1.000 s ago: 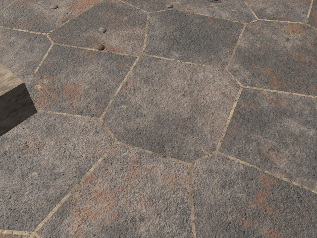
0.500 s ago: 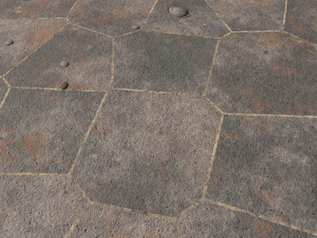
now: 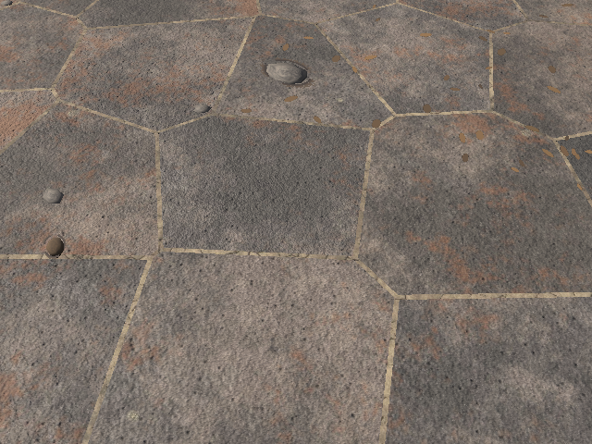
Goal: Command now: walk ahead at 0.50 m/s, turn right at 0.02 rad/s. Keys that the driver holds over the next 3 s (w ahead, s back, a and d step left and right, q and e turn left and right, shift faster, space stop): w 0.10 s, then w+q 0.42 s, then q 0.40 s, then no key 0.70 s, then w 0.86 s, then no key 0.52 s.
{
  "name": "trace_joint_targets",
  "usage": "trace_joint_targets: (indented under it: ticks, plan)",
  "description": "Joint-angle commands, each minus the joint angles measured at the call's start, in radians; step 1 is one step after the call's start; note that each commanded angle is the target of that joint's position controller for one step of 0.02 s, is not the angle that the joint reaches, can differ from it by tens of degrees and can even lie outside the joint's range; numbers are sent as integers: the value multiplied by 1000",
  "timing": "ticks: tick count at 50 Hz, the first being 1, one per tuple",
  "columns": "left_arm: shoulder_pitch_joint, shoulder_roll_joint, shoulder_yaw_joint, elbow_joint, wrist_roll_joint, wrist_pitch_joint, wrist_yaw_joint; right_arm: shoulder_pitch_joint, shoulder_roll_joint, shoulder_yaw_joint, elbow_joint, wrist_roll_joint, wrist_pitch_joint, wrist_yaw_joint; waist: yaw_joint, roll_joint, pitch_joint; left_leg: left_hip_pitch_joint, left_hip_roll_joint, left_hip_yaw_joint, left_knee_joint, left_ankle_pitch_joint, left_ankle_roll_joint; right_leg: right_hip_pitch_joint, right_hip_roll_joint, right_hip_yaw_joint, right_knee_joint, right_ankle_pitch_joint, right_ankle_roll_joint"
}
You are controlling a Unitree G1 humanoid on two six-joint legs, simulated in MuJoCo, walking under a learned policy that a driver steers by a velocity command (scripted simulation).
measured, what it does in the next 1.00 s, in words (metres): walks ahead, turning left: right foot, then left foot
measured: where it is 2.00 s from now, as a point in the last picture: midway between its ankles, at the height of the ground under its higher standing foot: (275, 412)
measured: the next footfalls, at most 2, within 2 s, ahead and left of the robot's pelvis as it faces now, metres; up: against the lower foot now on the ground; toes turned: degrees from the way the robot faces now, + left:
right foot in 0.24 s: +0.31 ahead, -0.16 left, +0.00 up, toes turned +1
left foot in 0.72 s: +0.53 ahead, +0.14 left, +0.00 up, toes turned +23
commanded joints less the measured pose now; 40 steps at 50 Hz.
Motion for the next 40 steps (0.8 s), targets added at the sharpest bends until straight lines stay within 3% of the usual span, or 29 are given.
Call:
trace_joint_targets:
  ticks: [1,4,7,9,10,11,12,13,14,15,17,18,20,22,26,29,31,33,35,36,37,38,39,40]
  plan:
    - [-60,31,4,-68,0,-19,-6,-45,-171,-40,-61,9,-12,-12,10,102,19,-20,234,-129,-151,221,146,23,1,-14,-174,171,9]
    - [-157,23,-1,-93,-9,-29,-22,18,-189,-44,-31,18,-1,-15,-33,99,40,28,250,-118,-138,193,139,49,29,-36,-300,231,4]
    - [-221,37,3,-124,-13,-39,-38,59,-195,-48,-4,25,19,-19,-40,103,62,112,293,-162,-84,217,130,39,48,-22,-373,164,-18]
    - [-191,61,12,-123,-11,-47,-44,51,-209,-55,1,28,31,-25,-6,120,47,150,312,-196,-27,270,114,99,64,-18,-413,91,-37]
    - [-136,79,21,-110,-9,-51,-43,33,-219,-58,-1,28,35,-28,31,130,19,147,304,-197,32,361,102,188,84,-34,-433,63,-51]
    - [-15,115,42,-75,-4,-53,-36,18,-205,-52,-4,27,38,-29,98,117,-58,112,257,-166,167,469,76,373,103,-56,-463,76,-76]
    - [153,173,63,-43,11,-53,-25,11,-153,-32,-24,11,34,-29,170,78,-204,-35,199,-127,406,361,39,666,1,27,-403,116,-127]
    - [256,273,89,-27,27,-43,-16,128,-44,2,-51,8,15,-25,150,-158,-370,-437,47,-45,800,-55,-42,1073,-267,433,-428,-18,-268]
    - [281,200,70,-25,17,-36,-16,118,-89,-6,-37,24,0,-21,172,-216,-431,-561,32,-164,955,-404,-46,1080,-314,653,-555,-151,-299]
    - [222,145,51,-23,9,-34,-12,35,-171,-32,-56,48,-3,-18,172,-136,-264,-640,85,-174,1021,-349,-42,960,-282,513,-581,-213,-253]
    - [98,86,31,-21,7,-35,-12,-56,-158,-37,-79,33,6,-22,119,-58,-92,-610,159,-136,953,-201,-44,698,-208,298,-650,-133,-213]
    - [54,61,24,-19,12,-44,-13,-41,-146,-43,-74,30,20,-23,83,-78,-52,-554,186,-145,912,-153,-48,604,-176,216,-691,-80,-200]
    - [9,57,28,-6,15,-58,-15,-9,-101,-39,-65,34,48,-23,45,-77,-20,-488,198,-138,886,-108,-61,508,-160,112,-750,6,-202]
    - [2,77,38,12,19,-68,-11,-34,-86,-40,-82,29,63,-27,33,-45,7,-518,203,-146,844,-45,-74,489,-162,31,-779,91,-209]
    - [20,105,49,43,20,-61,4,-123,-66,-35,-112,23,58,-9,53,-16,32,-539,195,-122,623,159,-76,535,-132,-121,-788,171,-189]
    - [31,132,56,56,12,-42,19,-236,-44,-26,-157,9,50,14,90,1,67,-474,161,-36,438,242,-66,545,-122,-216,-741,357,-167]
    - [48,154,64,67,-2,-24,25,-257,-56,-32,-184,9,53,27,92,-15,49,-453,143,-14,384,216,-51,610,-143,-231,-683,459,-153]
    - [32,177,73,66,-23,-8,30,-232,-89,-47,-198,6,60,36,65,-40,18,-411,110,10,353,128,-22,671,-159,-238,-588,591,-130]
    - [-2,187,79,56,-42,7,35,-87,-145,-79,-173,4,64,36,-20,-37,-59,-234,41,49,287,95,24,675,-134,-254,-361,713,-93]
    - [9,160,70,56,-39,8,32,26,-199,-107,-144,2,64,20,-76,16,-121,-54,9,35,204,227,58,604,-78,-272,-153,599,-45]
    - [68,71,41,34,19,3,25,53,-301,-126,-148,2,71,-8,-34,249,-193,193,209,-236,241,698,126,342,11,-272,172,-58,24]
    - [185,34,17,12,32,-6,13,-28,-354,-120,-210,-19,64,-7,61,346,-382,424,448,-717,199,764,384,60,187,-94,509,-621,79]
    - [107,128,36,24,3,-11,4,-31,-281,-106,-236,-7,63,7,-25,149,-449,388,418,-677,123,581,355,28,136,58,539,-552,57]
    - [20,132,37,-5,-20,-8,7,-78,-236,-92,-236,2,56,9,-13,119,-320,281,369,-559,100,435,303,-18,107,43,493,-458,34]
